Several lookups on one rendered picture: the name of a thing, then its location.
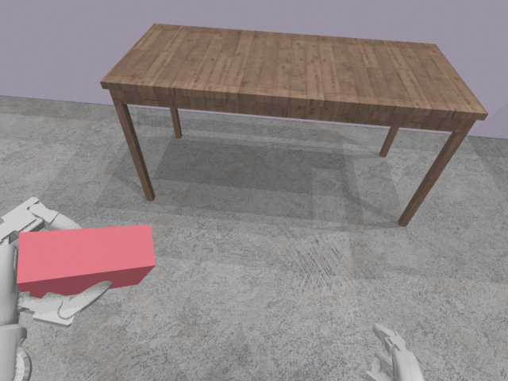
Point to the robot right hand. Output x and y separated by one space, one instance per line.
403 366

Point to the sponge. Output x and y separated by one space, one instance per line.
69 261

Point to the robot left hand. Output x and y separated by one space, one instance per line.
54 309

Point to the robot left forearm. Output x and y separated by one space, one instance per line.
15 362

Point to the table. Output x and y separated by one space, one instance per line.
341 79

